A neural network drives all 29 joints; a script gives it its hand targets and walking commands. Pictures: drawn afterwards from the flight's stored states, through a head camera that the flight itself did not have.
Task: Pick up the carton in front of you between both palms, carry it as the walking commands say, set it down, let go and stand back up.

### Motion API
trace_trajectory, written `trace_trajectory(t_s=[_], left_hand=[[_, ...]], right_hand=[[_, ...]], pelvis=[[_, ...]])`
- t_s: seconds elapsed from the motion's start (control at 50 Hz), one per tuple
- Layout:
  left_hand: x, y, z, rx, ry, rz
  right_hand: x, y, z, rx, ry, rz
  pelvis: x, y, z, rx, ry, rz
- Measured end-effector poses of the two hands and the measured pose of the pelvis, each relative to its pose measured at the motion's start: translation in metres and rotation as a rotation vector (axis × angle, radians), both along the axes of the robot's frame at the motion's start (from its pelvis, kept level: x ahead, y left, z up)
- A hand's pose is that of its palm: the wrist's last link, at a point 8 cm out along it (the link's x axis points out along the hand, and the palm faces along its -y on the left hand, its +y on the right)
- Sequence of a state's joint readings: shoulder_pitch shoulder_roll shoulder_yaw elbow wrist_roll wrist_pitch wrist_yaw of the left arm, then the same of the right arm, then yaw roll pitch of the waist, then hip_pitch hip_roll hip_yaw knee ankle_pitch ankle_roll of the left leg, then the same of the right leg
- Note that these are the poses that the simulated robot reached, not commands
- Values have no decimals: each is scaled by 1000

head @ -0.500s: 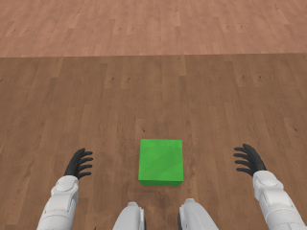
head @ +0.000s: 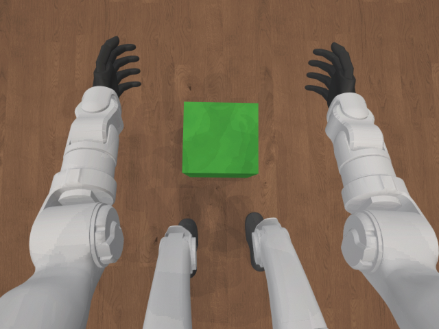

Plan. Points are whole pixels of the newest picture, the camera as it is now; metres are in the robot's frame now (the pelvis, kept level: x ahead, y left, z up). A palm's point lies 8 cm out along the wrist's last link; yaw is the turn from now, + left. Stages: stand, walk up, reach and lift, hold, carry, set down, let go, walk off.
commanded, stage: reach and lift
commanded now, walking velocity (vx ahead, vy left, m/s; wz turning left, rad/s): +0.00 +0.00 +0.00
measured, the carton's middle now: (219, 145) +0.48 -0.02 -0.51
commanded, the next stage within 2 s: none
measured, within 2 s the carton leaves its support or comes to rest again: leaves its support in 1.66 s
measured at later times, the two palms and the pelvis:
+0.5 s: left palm (145, 132) +0.50 +0.18 -0.33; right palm (297, 133) +0.46 -0.21 -0.33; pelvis +0.01 +0.00 -0.17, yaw -1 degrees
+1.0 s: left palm (160, 136) +0.51 +0.16 -0.45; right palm (282, 136) +0.48 -0.20 -0.44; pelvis -0.02 +0.00 -0.26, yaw -1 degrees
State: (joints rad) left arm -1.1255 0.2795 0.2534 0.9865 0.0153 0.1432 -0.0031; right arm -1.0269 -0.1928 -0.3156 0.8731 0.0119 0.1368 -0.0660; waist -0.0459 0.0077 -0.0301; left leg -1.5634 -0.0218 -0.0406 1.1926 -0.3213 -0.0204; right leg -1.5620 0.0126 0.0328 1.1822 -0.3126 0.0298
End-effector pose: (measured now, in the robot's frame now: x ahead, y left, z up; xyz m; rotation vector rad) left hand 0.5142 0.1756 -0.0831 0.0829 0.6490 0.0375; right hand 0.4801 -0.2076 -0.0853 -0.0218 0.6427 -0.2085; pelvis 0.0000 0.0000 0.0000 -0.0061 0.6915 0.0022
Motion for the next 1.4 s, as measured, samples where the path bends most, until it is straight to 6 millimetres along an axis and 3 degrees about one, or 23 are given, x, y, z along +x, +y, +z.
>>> trace_trajectory(t_s=[0.08, 0.16, 0.34, 0.42, 0.6, 0.84, 0.94, 1.06, 1.26, 1.4], left_hand=[[3, -2, -24, -1, 13, 1], [-1, 0, -63, 5, 39, 13], [-13, 4, -180, 13, 59, 28], [-17, 3, -223, 11, 49, 23], [-17, 2, -278, 10, 43, 28], [-18, -5, -357, 4, 94, 40], [-14, -8, -369, 7, 82, 17], [-2, -14, -361, -1, 56, 2], [-9, -23, -359, -4, 81, -6], [-7, -44, -357, -18, 76, -14]], right_hand=[[1, 2, -24, 0, 13, -5], [-1, 1, -60, -3, 36, -8], [-9, -3, -173, -12, 69, -7], [-13, -5, -215, -12, 65, -4], [-14, -5, -274, 8, 58, -10], [-10, 5, -352, 3, 117, 1], [-3, -2, -356, -3, 104, -18], [3, 8, -353, 7, 91, -8], [-4, 14, -351, 12, 102, -2], [5, 36, -348, 28, 91, 28]], pelvis=[[4, 0, -10, -2, 60, -1], [12, 1, -29, -5, 123, -3], [19, 1, -106, -9, 212, -4], [14, 1, -142, -9, 202, -6], [-8, 0, -203, -6, 115, -11], [-27, -1, -255, -4, 0, -10], [-23, -1, -263, -7, -37, -15], [-18, 0, -265, -9, -25, -19], [-17, 2, -261, -9, 0, -20], [-22, 1, -257, -5, -8, -20]])
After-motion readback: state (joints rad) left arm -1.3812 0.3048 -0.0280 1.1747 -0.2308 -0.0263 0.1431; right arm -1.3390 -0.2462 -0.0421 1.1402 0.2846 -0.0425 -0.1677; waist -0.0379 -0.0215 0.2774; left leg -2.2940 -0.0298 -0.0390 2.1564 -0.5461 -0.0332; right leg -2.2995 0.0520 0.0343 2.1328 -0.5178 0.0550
